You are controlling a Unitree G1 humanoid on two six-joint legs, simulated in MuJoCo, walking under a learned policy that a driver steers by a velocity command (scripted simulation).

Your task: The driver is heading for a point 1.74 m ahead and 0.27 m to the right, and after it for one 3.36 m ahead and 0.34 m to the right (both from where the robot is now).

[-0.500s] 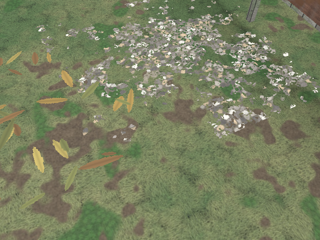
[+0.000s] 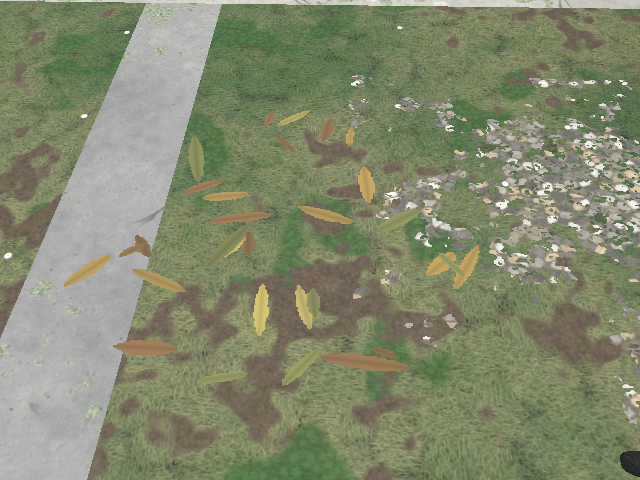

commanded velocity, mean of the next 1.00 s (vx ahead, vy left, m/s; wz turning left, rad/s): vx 0.83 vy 0.00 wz -0.31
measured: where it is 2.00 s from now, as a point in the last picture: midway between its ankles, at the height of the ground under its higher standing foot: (429, 170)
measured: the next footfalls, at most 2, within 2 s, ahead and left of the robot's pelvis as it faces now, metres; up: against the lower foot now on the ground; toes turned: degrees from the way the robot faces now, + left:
left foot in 0.30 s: +0.13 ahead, +0.17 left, +0.00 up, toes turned +0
right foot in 0.76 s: +0.50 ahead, -0.11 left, +0.00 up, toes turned -26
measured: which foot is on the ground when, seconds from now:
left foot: up 0.00-0.28, down 0.30-0.76, up 0.78-1.00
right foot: down 0.00-0.30, up 0.32-0.74, down 0.76-1.00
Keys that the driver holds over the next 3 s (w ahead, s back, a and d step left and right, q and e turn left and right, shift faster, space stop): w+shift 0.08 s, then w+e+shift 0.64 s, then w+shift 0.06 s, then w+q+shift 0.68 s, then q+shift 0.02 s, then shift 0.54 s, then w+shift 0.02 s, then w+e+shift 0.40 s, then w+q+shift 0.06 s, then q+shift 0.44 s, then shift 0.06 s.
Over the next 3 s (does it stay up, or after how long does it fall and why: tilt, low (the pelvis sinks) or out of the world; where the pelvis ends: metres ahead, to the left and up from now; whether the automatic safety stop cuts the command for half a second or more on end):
stays up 1.75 -0.39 -0.01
